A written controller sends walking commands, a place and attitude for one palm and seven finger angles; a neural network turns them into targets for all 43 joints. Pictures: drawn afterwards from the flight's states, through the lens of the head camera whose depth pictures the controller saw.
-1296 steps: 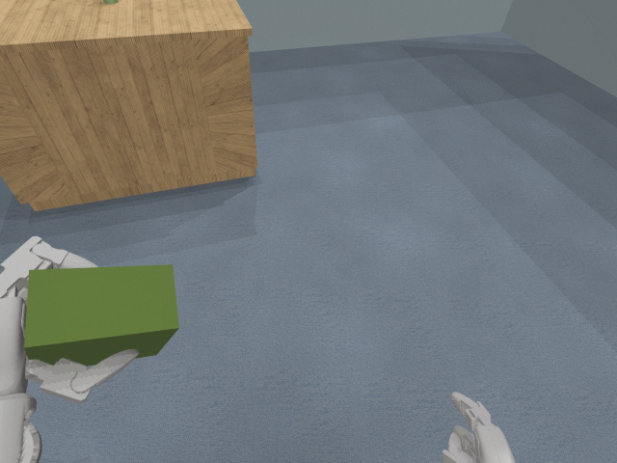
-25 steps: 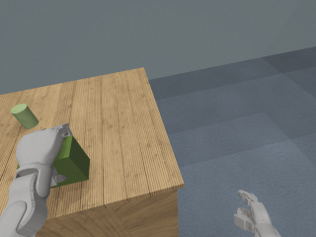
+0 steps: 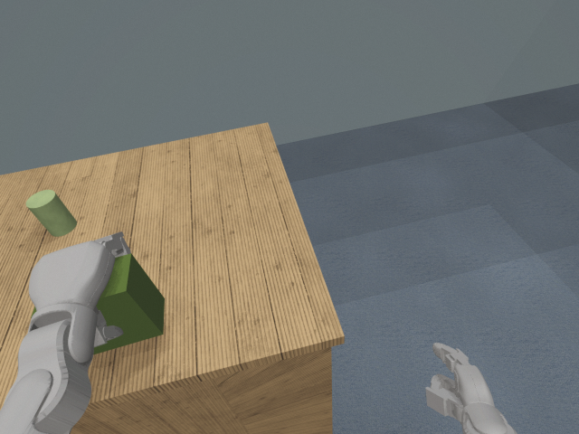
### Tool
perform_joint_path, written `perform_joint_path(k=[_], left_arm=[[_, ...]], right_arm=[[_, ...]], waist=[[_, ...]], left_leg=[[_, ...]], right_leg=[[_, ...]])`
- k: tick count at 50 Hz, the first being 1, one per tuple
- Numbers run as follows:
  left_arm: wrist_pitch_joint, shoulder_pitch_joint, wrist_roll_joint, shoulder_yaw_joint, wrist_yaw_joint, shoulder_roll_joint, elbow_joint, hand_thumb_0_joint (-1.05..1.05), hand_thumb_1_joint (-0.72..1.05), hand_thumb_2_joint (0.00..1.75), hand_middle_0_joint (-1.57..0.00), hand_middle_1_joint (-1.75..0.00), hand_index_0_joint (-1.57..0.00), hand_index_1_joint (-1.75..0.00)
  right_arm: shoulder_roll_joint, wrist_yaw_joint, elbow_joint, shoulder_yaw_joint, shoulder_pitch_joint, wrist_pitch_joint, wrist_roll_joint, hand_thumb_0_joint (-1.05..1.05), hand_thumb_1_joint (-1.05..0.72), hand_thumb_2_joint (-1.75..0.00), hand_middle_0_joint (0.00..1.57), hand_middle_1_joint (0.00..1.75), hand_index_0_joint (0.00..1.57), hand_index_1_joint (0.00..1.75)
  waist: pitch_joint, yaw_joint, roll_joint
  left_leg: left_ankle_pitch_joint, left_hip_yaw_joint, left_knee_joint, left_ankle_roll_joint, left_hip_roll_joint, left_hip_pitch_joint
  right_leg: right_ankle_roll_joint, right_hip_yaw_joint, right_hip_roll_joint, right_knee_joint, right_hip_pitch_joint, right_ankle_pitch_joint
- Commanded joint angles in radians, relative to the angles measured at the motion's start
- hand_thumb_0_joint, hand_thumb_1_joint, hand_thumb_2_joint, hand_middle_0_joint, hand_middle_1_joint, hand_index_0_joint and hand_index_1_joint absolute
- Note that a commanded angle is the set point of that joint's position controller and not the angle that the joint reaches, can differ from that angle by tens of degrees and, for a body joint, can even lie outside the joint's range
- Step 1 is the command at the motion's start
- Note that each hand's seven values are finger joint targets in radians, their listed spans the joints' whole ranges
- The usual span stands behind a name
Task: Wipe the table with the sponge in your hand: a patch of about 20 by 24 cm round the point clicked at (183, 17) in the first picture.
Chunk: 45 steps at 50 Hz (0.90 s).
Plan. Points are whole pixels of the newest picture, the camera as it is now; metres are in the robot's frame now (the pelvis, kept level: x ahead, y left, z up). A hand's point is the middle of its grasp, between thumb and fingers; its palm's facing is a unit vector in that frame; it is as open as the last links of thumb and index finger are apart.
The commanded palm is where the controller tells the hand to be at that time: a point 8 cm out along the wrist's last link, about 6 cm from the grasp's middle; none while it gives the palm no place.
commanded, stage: move the sponge above the wiping area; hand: left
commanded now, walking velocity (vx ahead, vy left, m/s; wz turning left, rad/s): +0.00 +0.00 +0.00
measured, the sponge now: (113, 313) +0.24 +0.30 +0.05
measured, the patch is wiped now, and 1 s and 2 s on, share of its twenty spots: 0.00 0.00 0.00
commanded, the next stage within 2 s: none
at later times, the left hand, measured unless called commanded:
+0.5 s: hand (121, 291) +0.26 +0.28 +0.09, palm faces -0.06 -0.10 -0.99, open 10.5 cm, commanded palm +0.22 +0.27 +0.17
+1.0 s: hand (123, 314) +0.23 +0.26 +0.08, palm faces -0.11 -0.13 -0.99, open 10.5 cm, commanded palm +0.21 +0.27 +0.17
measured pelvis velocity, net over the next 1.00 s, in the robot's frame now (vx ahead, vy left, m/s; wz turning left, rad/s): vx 0.01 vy -0.01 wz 0.01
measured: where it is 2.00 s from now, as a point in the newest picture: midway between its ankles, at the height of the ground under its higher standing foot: outside the picture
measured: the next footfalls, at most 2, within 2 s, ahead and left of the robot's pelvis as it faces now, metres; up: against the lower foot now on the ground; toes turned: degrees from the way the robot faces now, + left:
none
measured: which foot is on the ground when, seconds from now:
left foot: down 0.00-1.00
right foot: down 0.00-1.00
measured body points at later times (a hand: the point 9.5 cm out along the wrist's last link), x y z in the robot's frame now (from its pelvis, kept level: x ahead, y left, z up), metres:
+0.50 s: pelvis +0.00 +0.00 +0.00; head +0.00 -0.05 +0.45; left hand +0.26 +0.28 +0.14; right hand +0.23 -0.22 -0.10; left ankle +0.04 +0.13 -0.74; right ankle -0.04 -0.12 -0.74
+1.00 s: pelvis +0.01 -0.01 +0.00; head +0.01 -0.06 +0.45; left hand +0.23 +0.27 +0.13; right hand +0.25 -0.22 -0.09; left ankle +0.04 +0.13 -0.74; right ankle -0.04 -0.12 -0.74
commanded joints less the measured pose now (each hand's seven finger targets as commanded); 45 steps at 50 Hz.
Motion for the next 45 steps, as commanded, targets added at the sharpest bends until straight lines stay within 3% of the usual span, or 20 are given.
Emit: perform_joint_path(k=[1,5,6,8,9,10,14,16,19,21,25,29,32,34,35,36,38,39,40,45], left_arm=[[-0.009,-0.218,0.029,0.030,-0.025,0.183,-0.228,0.00,0.10,1.30,-1.20,-1.60,-1.20,-1.60],[-0.090,-0.366,0.081,0.106,0.001,0.285,-0.306,0.00,0.10,1.30,-1.20,-1.60,-1.20,-1.60],[-0.109,-0.367,0.086,0.106,0.018,0.272,-0.282,0.00,0.10,1.30,-1.20,-1.60,-1.20,-1.60],[-0.127,-0.395,0.098,0.154,0.054,0.303,-0.237,0.00,0.10,1.30,-1.20,-1.60,-1.20,-1.60],[-0.119,-0.396,0.093,0.199,0.071,0.344,-0.236,0.00,0.10,1.30,-1.20,-1.60,-1.20,-1.60],[-0.112,-0.432,0.091,0.154,0.083,0.285,-0.206,0.00,0.10,1.30,-1.20,-1.60,-1.20,-1.60],[-0.033,-0.373,0.050,0.163,0.095,0.267,-0.061,0.00,0.10,1.30,-1.20,-1.60,-1.20,-1.60],[0.003,-0.332,0.031,0.091,0.065,0.202,-0.051,0.00,0.10,1.30,-1.20,-1.60,-1.20,-1.60],[0.056,-0.283,0.029,0.047,-0.006,0.186,-0.018,0.00,0.10,1.30,-1.20,-1.60,-1.20,-1.60],[0.050,-0.278,0.026,-0.003,-0.052,0.161,-0.089,0.00,0.10,1.30,-1.20,-1.60,-1.20,-1.60],[-0.046,-0.298,0.045,0.070,-0.070,0.246,-0.266,0.00,0.10,1.30,-1.20,-1.60,-1.20,-1.60],[-0.137,-0.312,0.078,0.201,0.015,0.352,-0.353,0.00,0.10,1.30,-1.20,-1.60,-1.20,-1.60],[-0.126,-0.330,0.088,0.212,0.088,0.317,-0.255,0.00,0.10,1.30,-1.20,-1.60,-1.20,-1.60],[-0.076,-0.311,0.066,0.227,0.112,0.315,-0.189,0.00,0.10,1.30,-1.20,-1.60,-1.20,-1.60],[-0.056,-0.338,0.051,0.187,0.113,0.272,-0.166,0.00,0.10,1.30,-1.20,-1.60,-1.20,-1.60],[-0.039,-0.290,0.037,0.204,0.114,0.284,-0.152,0.00,0.10,1.30,-1.20,-1.60,-1.20,-1.60],[0.005,-0.231,0.012,0.171,0.081,0.258,-0.114,0.00,0.10,1.30,-1.20,-1.60,-1.20,-1.60],[0.030,-0.190,0.006,0.173,0.057,0.266,-0.100,0.00,0.10,1.30,-1.20,-1.60,-1.20,-1.60],[0.047,-0.192,0.002,0.128,0.025,0.236,-0.106,0.00,0.10,1.30,-1.20,-1.60,-1.20,-1.60],[0.014,-0.088,-0.015,0.049,-0.096,0.189,-0.292,0.00,0.10,1.30,-1.20,-1.60,-1.20,-1.60]], right_arm=[[-0.107,-0.014,-0.191,-0.027,-0.213,-0.058,0.001,0.00,-0.90,-0.90,0.20,0.30,0.20,0.30],[-0.095,-0.032,-0.189,-0.024,-0.194,-0.075,-0.017,0.00,-0.90,-0.90,0.20,0.30,0.20,0.30],[-0.088,-0.035,-0.178,-0.029,-0.179,-0.078,-0.018,0.00,-0.90,-0.90,0.20,0.30,0.20,0.30],[-0.093,-0.038,-0.157,-0.038,-0.163,-0.075,-0.021,0.00,-0.90,-0.90,0.20,0.30,0.20,0.30],[-0.098,-0.038,-0.153,-0.036,-0.180,-0.070,-0.020,0.00,-0.90,-0.90,0.20,0.30,0.20,0.30],[-0.084,-0.035,-0.151,-0.031,-0.183,-0.070,-0.017,0.00,-0.90,-0.90,0.20,0.30,0.20,0.30],[-0.102,-0.023,-0.129,-0.034,-0.219,-0.055,-0.001,0.00,-0.90,-0.90,0.20,0.30,0.20,0.30],[-0.101,-0.015,-0.145,-0.032,-0.228,-0.053,0.006,0.00,-0.90,-0.90,0.20,0.30,0.20,0.30],[-0.118,-0.013,-0.154,-0.025,-0.252,-0.040,0.013,0.00,-0.90,-0.90,0.20,0.30,0.20,0.30],[-0.116,-0.008,-0.181,-0.022,-0.242,-0.040,0.015,0.00,-0.90,-0.90,0.20,0.30,0.20,0.30],[-0.104,-0.013,-0.208,-0.020,-0.211,-0.051,-0.004,0.00,-0.90,-0.90,0.20,0.30,0.20,0.30],[-0.098,-0.023,-0.196,-0.036,-0.158,-0.061,-0.024,0.00,-0.90,-0.90,0.20,0.30,0.20,0.30],[-0.096,-0.017,-0.169,-0.048,-0.136,-0.061,-0.022,0.00,-0.90,-0.90,0.20,0.30,0.20,0.30],[-0.103,-0.013,-0.153,-0.050,-0.162,-0.049,-0.010,0.00,-0.90,-0.90,0.20,0.30,0.20,0.30],[-0.101,-0.010,-0.154,-0.044,-0.168,-0.049,-0.006,0.00,-0.90,-0.90,0.20,0.30,0.20,0.30],[-0.103,-0.008,-0.155,-0.050,-0.176,-0.050,-0.002,0.00,-0.90,-0.90,0.20,0.30,0.20,0.30],[-0.111,-0.008,-0.157,-0.044,-0.204,-0.045,0.003,0.00,-0.90,-0.90,0.20,0.30,0.20,0.30],[-0.119,-0.009,-0.158,-0.039,-0.226,-0.041,0.005,0.00,-0.90,-0.90,0.20,0.30,0.20,0.30],[-0.119,-0.006,-0.168,-0.032,-0.225,-0.037,0.007,0.00,-0.90,-0.90,0.20,0.30,0.20,0.30],[-0.109,-0.005,-0.222,-0.023,-0.214,-0.045,0.004,0.00,-0.90,-0.90,0.20,0.30,0.20,0.30]], waist=[[-0.163,-0.010,-0.083],[-0.239,0.000,-0.039],[-0.226,-0.004,-0.027],[-0.233,0.002,-0.020],[-0.228,0.016,0.020],[-0.230,0.010,0.013],[-0.178,0.024,0.015],[-0.177,0.018,-0.028],[-0.149,0.006,-0.067],[-0.171,-0.004,-0.090],[-0.242,0.001,-0.074],[-0.262,0.019,-0.006],[-0.236,0.017,0.017],[-0.197,0.021,0.016],[-0.214,0.019,-0.006],[-0.212,0.024,-0.017],[-0.200,0.023,-0.067],[-0.186,0.026,-0.055],[-0.176,0.017,-0.083],[-0.188,-0.005,-0.098]], left_leg=[[0.134,0.002,-0.037,0.057,-0.038,0.151],[0.160,-0.004,-0.024,0.060,-0.041,0.212],[0.166,-0.004,-0.022,0.059,-0.035,0.223],[0.188,-0.005,-0.018,0.054,-0.031,0.236],[0.175,-0.012,-0.030,0.049,-0.035,0.231],[0.176,-0.002,-0.027,0.046,-0.033,0.226],[0.136,0.000,-0.050,0.036,-0.035,0.179],[0.131,0.009,-0.052,0.041,-0.033,0.161],[0.117,0.009,-0.053,0.045,-0.043,0.135],[0.124,0.009,-0.039,0.056,-0.047,0.136],[0.183,0.007,-0.007,0.068,-0.052,0.183],[0.259,-0.008,0.005,0.059,-0.039,0.234],[0.287,0.002,0.016,0.048,-0.030,0.223],[0.255,0.005,0.002,0.043,-0.031,0.205],[0.245,0.012,-0.002,0.042,-0.031,0.192],[0.247,0.013,-0.003,0.043,-0.030,0.185],[0.241,0.018,-0.004,0.049,-0.036,0.169],[0.235,0.017,-0.008,0.049,-0.044,0.162],[0.232,0.020,-0.006,0.052,-0.044,0.143],[0.243,0.017,0.021,0.070,-0.053,0.140]], right_leg=[[-0.040,0.006,0.037,-0.079,-0.077,0.195],[-0.050,0.005,0.047,-0.080,-0.070,0.187],[-0.054,0.004,0.050,-0.081,-0.079,0.185],[-0.062,0.018,0.054,-0.087,-0.083,0.202],[-0.075,0.045,0.062,-0.094,-0.069,0.184],[-0.068,0.010,0.053,-0.090,-0.073,0.180],[-0.069,0.031,0.051,-0.104,-0.066,0.151],[-0.052,0.002,0.040,-0.097,-0.054,0.161],[-0.050,0.025,0.041,-0.096,-0.057,0.173],[-0.041,0.011,0.036,-0.080,-0.051,0.204],[-0.041,0.005,0.039,-0.062,-0.041,0.267],[-0.063,0.034,0.058,-0.066,-0.043,0.302],[-0.072,0.032,0.054,-0.063,-0.064,0.316],[-0.077,0.061,0.055,-0.078,-0.059,0.293],[-0.067,0.029,0.044,-0.072,-0.046,0.291],[-0.063,0.034,0.041,-0.066,-0.031,0.303],[-0.048,0.029,0.032,-0.066,-0.021,0.338],[-0.051,0.046,0.037,-0.067,-0.017,0.343],[-0.040,0.017,0.028,-0.063,-0.018,0.359],[-0.025,0.008,0.026,-0.037,-0.034,0.419]])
